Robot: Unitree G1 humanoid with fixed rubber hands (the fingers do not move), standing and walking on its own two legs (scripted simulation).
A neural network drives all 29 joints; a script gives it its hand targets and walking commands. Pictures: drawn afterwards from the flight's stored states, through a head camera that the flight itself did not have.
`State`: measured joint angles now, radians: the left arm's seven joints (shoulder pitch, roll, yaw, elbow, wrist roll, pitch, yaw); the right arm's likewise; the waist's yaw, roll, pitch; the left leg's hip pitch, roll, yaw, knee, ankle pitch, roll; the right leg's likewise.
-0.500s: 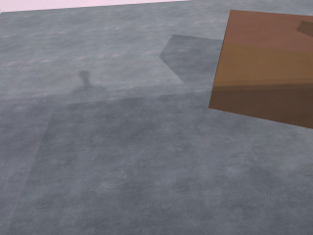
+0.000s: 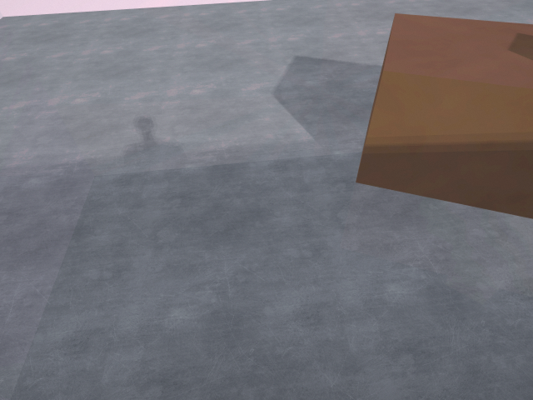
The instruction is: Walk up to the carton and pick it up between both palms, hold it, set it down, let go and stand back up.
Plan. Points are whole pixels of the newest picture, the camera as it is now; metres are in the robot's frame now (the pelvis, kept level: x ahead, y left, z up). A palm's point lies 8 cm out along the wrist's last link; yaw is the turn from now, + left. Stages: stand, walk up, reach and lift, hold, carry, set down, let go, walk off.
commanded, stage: stand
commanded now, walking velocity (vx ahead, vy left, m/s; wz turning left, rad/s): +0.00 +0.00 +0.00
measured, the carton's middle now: out of the picture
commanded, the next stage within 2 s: walk up in 0.68 s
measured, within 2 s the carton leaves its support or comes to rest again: neither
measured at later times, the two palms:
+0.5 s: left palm out of the picture +0.08 +0.27 -0.13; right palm out of the picture +0.05 -0.28 -0.13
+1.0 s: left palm out of the picture +0.11 +0.27 -0.12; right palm out of the picture +0.05 -0.32 -0.12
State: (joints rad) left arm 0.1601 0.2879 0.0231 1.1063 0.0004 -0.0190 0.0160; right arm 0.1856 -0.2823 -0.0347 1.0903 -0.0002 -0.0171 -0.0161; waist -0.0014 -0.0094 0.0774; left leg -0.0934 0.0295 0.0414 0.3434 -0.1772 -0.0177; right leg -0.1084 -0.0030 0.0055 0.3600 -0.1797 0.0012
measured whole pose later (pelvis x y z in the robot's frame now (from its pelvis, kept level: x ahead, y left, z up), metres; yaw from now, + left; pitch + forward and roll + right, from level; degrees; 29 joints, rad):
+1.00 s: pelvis +0.03 -0.02 -0.01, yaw -6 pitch -2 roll +2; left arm 0.23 0.33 0.11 0.93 0.09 0.05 -0.09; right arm 0.27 -0.30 -0.07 0.96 -0.08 -0.06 -0.07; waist 0.04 -0.04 0.05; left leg -0.09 0.08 0.15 0.43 -0.29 -0.04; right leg -0.39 -0.05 0.01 0.88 -0.43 -0.03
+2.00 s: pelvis +0.34 -0.35 -0.05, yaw -26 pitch -5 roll -1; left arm 0.23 0.41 0.06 0.57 0.02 0.01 -0.04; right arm 0.37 -0.46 -0.05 0.62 -0.01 -0.01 -0.03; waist -0.03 0.01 0.14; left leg -0.45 0.09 0.00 1.27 -0.52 0.02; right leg -0.40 -0.03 -0.10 0.87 -0.39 -0.04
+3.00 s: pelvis +0.59 -0.71 -0.06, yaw -29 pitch -6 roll +2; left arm 0.30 0.47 0.12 0.60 0.04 0.08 -0.08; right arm 0.40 -0.43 0.00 0.59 -0.04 -0.07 -0.08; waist 0.02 -0.13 0.12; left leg -0.31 0.09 0.08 0.88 -0.45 -0.04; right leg -0.57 -0.08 0.03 1.23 -0.47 0.00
